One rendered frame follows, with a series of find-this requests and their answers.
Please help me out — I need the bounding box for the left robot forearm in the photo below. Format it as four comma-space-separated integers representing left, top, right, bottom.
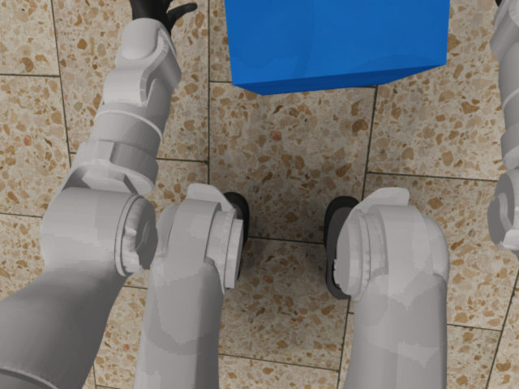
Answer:
39, 18, 182, 258

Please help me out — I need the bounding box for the left robot upper arm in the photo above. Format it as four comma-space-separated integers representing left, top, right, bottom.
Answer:
0, 187, 158, 389

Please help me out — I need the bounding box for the right robot thigh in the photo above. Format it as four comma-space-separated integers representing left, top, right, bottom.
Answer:
338, 204, 448, 389

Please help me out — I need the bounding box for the right robot forearm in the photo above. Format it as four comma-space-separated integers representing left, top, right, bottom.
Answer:
490, 0, 519, 170

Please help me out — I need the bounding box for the carton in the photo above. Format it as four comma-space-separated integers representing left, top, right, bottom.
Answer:
225, 0, 450, 96

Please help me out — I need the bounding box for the right robot foot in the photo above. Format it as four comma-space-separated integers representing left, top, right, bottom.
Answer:
324, 196, 359, 300

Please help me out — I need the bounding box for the robot left hand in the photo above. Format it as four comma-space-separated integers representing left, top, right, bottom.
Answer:
130, 0, 198, 36

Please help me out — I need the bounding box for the right robot upper arm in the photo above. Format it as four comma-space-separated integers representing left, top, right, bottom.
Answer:
487, 166, 519, 261

